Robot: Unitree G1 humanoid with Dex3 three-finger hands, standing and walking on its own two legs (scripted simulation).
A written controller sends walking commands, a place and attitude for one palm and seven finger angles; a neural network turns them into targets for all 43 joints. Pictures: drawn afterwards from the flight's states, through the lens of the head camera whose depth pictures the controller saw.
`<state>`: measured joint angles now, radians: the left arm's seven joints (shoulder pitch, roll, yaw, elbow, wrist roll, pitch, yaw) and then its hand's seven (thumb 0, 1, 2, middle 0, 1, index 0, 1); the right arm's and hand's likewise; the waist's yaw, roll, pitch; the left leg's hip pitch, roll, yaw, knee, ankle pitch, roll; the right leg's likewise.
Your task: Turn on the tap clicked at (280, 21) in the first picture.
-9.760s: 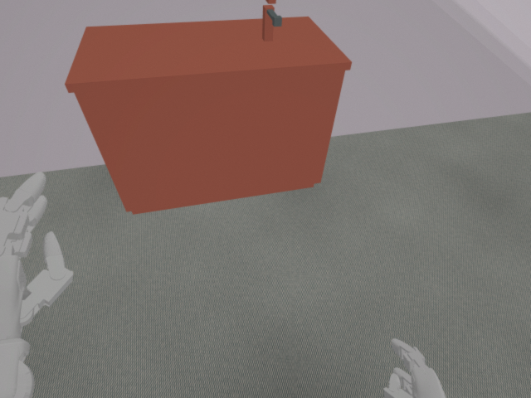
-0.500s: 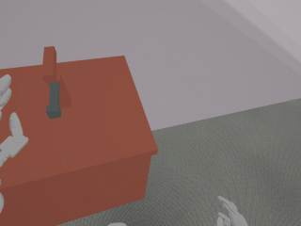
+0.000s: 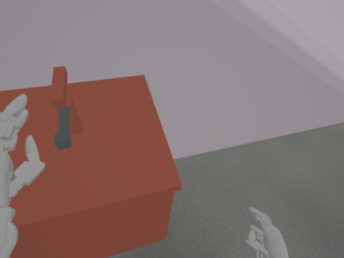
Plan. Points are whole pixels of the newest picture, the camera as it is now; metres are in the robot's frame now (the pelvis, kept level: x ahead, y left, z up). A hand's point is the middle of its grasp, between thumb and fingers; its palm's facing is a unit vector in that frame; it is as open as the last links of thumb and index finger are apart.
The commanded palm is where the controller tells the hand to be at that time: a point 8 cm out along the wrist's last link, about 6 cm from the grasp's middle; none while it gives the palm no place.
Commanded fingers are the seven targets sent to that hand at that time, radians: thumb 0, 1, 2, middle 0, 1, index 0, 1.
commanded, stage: come to a stop and stand still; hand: left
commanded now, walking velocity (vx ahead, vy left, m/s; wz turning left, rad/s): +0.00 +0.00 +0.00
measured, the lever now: (63, 140) +0.33 +0.29 +0.08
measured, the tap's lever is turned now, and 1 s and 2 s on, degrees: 0 0 0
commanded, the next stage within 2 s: look again from close up in 0.24 s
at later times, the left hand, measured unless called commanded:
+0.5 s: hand (47, 167) +0.22 +0.24 +0.16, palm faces +0.39 -0.84 -0.38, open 7.4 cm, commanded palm +0.16 +0.27 +0.18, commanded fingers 0.00 0.90 0.90 -0.20 -0.30 -0.20 -0.30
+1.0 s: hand (62, 176) +0.22 +0.22 +0.14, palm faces +0.35 -0.86 -0.37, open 7.4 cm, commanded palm +0.16 +0.26 +0.17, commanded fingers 0.00 0.90 0.90 -0.20 -0.30 -0.20 -0.30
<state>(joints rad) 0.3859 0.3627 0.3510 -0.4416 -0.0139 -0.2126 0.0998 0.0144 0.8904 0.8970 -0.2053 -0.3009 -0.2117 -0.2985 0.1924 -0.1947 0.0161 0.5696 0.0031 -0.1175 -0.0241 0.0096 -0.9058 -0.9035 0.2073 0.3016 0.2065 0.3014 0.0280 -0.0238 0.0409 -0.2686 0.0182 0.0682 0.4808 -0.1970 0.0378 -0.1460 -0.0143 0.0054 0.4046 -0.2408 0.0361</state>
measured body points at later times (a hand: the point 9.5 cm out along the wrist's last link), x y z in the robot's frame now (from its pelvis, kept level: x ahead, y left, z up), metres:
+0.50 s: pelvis +0.00 -0.01 +0.00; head +0.01 +0.00 +0.45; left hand +0.19 +0.29 +0.18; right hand +0.18 -0.23 -0.08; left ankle +0.04 +0.09 -0.74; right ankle -0.01 -0.15 -0.74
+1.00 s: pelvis -0.01 -0.02 -0.01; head -0.01 -0.03 +0.44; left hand +0.19 +0.26 +0.16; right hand +0.19 -0.23 -0.08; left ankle +0.04 +0.09 -0.74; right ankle -0.01 -0.15 -0.74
